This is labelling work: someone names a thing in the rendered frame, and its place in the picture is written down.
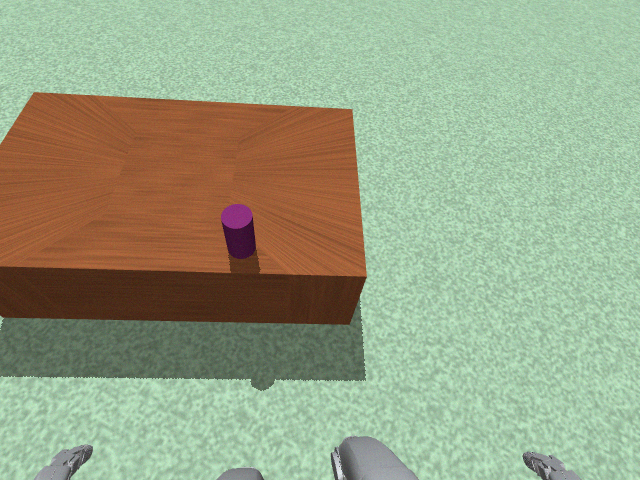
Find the can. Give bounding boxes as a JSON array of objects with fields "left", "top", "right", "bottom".
[{"left": 221, "top": 204, "right": 256, "bottom": 259}]

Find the left robot hand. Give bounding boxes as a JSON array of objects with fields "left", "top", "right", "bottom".
[{"left": 34, "top": 444, "right": 93, "bottom": 480}]

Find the right robot hand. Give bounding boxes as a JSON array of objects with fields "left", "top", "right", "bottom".
[{"left": 523, "top": 452, "right": 581, "bottom": 480}]

